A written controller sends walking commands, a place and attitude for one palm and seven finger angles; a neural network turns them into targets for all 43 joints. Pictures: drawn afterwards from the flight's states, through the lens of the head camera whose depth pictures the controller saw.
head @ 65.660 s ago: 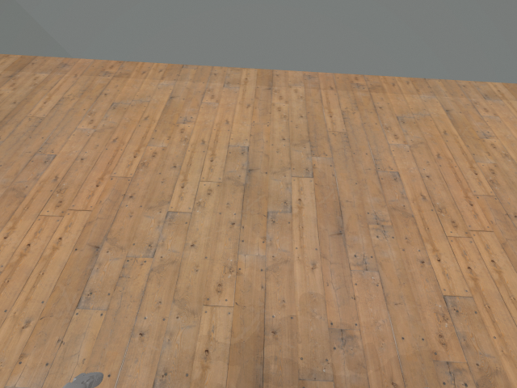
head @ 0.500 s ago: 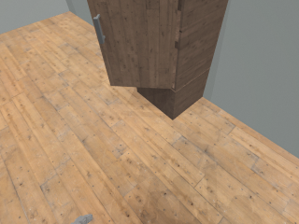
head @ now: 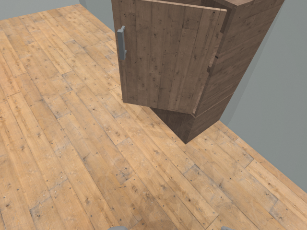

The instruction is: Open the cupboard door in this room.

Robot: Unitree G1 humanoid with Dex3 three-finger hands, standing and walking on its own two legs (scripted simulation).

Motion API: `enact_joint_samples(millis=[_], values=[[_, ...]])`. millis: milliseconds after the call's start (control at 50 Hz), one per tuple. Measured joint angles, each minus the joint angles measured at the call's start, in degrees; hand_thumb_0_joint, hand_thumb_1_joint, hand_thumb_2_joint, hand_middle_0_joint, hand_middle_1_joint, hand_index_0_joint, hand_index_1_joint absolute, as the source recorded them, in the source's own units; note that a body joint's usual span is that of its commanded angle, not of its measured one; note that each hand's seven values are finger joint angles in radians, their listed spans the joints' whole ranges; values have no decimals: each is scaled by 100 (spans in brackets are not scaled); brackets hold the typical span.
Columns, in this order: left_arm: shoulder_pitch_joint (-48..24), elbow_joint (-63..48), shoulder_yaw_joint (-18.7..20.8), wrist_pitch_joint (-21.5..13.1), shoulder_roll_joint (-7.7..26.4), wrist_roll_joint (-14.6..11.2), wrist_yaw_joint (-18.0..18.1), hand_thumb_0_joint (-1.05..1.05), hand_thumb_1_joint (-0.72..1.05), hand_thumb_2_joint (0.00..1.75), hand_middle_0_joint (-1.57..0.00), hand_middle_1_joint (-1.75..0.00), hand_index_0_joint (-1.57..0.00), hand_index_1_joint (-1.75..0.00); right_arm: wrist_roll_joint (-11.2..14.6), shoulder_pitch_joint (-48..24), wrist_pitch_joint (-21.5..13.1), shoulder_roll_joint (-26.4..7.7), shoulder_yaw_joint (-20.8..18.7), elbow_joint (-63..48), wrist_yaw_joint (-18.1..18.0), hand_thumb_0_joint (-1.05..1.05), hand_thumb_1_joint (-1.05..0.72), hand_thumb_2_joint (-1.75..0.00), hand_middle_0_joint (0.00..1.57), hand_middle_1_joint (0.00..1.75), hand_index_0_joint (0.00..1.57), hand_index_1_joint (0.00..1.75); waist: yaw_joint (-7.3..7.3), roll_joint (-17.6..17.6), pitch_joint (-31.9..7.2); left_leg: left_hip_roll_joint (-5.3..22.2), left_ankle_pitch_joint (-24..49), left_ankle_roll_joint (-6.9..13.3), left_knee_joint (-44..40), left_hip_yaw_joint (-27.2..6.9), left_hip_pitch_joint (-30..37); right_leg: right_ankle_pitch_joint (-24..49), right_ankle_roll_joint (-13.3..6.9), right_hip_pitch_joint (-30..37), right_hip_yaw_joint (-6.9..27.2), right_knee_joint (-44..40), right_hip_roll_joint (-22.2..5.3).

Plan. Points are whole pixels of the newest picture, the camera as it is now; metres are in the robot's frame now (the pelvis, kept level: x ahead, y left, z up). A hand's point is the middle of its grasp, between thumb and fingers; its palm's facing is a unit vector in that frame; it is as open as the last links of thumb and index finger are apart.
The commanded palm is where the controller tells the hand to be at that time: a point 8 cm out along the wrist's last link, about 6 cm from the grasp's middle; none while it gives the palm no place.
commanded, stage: take the last steps up to it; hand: left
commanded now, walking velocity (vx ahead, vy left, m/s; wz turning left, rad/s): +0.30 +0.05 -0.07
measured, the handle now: (122, 43) +0.81 +0.22 +0.03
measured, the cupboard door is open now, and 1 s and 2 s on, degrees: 42 42 42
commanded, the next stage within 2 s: come to a stop and stand still in 0.40 s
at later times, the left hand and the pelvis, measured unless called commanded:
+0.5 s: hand (99, 203) +0.20 +0.18 -0.15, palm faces +0.01 -0.98 -0.21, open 7.2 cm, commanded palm none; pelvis +0.17 +0.00 +0.02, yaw -2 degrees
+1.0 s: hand (99, 177) +0.28 +0.21 -0.16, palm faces -0.01 -0.96 -0.27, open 7.4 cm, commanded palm none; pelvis +0.20 +0.00 +0.00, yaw -4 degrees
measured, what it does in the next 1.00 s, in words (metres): walks ahead: right foot, then left foot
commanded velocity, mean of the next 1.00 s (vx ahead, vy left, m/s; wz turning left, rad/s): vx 0.03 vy -0.01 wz -0.01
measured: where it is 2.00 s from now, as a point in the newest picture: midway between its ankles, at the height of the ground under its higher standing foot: outside the picture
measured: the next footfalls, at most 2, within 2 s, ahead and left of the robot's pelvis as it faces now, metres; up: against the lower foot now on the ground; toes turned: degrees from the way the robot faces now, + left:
right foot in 0.26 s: +0.18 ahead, -0.10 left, +0.00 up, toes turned -9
left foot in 0.60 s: +0.33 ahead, +0.15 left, +0.00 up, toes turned +3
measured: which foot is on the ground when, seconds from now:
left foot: down 0.00-0.28, up 0.30-0.58, down 0.60-0.98, up 1.00-1.00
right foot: up 0.00-0.24, down 0.26-0.66, up 0.68-0.96, down 0.98-1.00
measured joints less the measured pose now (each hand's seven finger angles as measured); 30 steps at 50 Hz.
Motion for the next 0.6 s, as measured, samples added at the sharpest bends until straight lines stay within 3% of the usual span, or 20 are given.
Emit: enact_joint_samples(millis=[40,100,240,280,320,360,400,540,580,600], values=[[-218,-136,20,-5,18,17,-19,1,91,90,-19,-30,-20,-30,11,166,-10,69,20,71,-53,0,-91,-90,20,30,20,30,-24,19,-29,-58,48,-18,-318,64,276,273,-10,-449,-56,197,19],[-525,-393,32,-25,-12,22,-35,1,91,90,-19,-30,-20,-30,27,419,-23,-21,-71,171,-124,-2,-94,-90,21,30,20,30,-92,98,-100,-144,98,35,-779,150,677,567,9,-769,-167,-442,13],[-1073,-848,72,-76,89,35,-70,1,93,90,-19,-30,-20,-30,-2,1010,171,-178,-67,567,-32,-1,-93,-90,20,30,20,30,-263,279,-163,-195,-332,-69,-846,227,1240,1022,39,-253,-305,-2545,117],[-1108,-934,64,-178,117,49,-69,1,92,90,-19,-30,-20,-30,29,1160,227,-186,-60,672,-9,-1,-92,-90,20,30,20,30,-266,322,-176,-132,-742,-107,-303,194,1144,1237,-92,44,-314,-2960,196],[-1111,-953,27,-287,70,24,-37,1,92,90,-19,-30,-20,-30,43,1141,326,-212,-58,777,22,0,-92,-90,20,30,20,30,-273,453,-112,-67,-1364,-133,930,-102,701,1096,-193,130,-396,-2834,292],[-1003,-925,-9,-332,23,-3,8,0,92,90,-19,-30,-20,-30,49,1040,378,-204,-64,827,42,0,-92,-90,20,30,20,30,-280,459,-81,-68,-1272,-188,2042,-339,174,1032,-197,363,-409,-3077,350],[-852,-835,-35,-332,-43,-14,44,0,91,90,-19,-30,-20,-30,49,923,370,-186,-67,787,51,0,-91,-90,20,30,20,30,-304,437,-87,22,-934,-274,2411,-434,-234,1164,-133,649,-409,-3528,389],[-424,-363,-54,-303,-41,-7,48,0,93,90,-20,-30,-20,-30,92,512,265,-39,-38,523,58,0,-92,-90,20,30,20,30,-220,211,-78,201,-230,-449,735,-426,-506,1209,18,1349,-386,-4317,328],[-330,-246,-82,-241,-65,-19,70,0,93,90,-20,-30,-20,-30,91,394,219,-58,-6,502,36,0,-92,-90,20,30,20,30,-159,198,-41,162,287,-455,4,-416,-269,999,116,1437,-375,-4135,311],[-266,-200,-107,-202,-94,-31,91,0,92,90,-20,-30,-20,-30,86,360,181,-90,18,483,23,0,-92,-90,20,30,20,30,-129,255,-44,191,909,-427,-331,-433,-116,845,169,1447,-375,-3959,350]])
